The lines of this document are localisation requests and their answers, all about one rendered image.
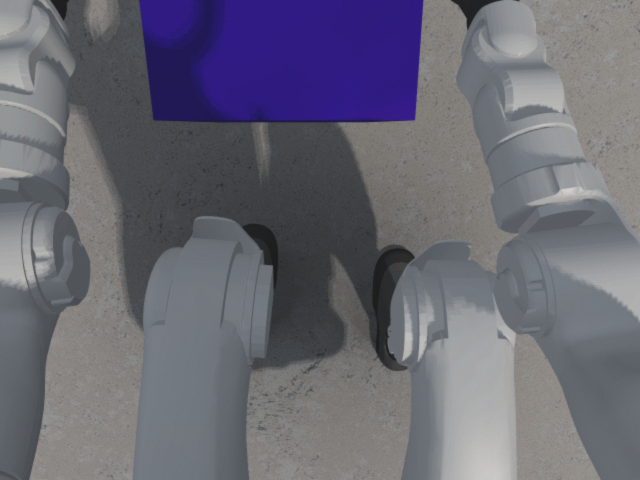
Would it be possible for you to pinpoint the robot right hand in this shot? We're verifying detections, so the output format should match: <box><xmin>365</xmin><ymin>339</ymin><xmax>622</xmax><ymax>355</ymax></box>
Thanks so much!
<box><xmin>451</xmin><ymin>0</ymin><xmax>519</xmax><ymax>30</ymax></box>

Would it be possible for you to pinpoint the right robot thigh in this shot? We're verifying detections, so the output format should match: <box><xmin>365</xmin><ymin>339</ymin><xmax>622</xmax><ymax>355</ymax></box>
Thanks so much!
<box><xmin>392</xmin><ymin>260</ymin><xmax>517</xmax><ymax>480</ymax></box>

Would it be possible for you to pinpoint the left robot shin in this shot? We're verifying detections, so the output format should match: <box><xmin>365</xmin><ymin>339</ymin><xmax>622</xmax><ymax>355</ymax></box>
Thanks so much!
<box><xmin>143</xmin><ymin>216</ymin><xmax>260</xmax><ymax>336</ymax></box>

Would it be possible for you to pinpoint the right robot forearm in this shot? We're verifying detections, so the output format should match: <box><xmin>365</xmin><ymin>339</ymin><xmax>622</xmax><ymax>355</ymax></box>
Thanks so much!
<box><xmin>456</xmin><ymin>0</ymin><xmax>640</xmax><ymax>244</ymax></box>

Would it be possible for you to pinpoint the right robot upper arm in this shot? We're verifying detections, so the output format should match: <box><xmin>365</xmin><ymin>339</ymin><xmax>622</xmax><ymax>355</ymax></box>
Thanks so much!
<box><xmin>493</xmin><ymin>223</ymin><xmax>640</xmax><ymax>480</ymax></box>

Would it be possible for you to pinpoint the left robot forearm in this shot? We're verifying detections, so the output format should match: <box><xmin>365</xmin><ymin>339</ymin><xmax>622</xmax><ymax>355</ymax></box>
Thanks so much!
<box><xmin>0</xmin><ymin>0</ymin><xmax>76</xmax><ymax>211</ymax></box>

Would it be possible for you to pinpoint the carton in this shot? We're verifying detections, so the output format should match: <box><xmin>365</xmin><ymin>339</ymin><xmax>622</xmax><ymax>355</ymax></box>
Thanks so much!
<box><xmin>139</xmin><ymin>0</ymin><xmax>423</xmax><ymax>122</ymax></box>

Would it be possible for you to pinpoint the left robot upper arm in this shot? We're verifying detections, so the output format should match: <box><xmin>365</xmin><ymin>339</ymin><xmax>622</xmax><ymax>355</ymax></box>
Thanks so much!
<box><xmin>0</xmin><ymin>201</ymin><xmax>90</xmax><ymax>480</ymax></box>

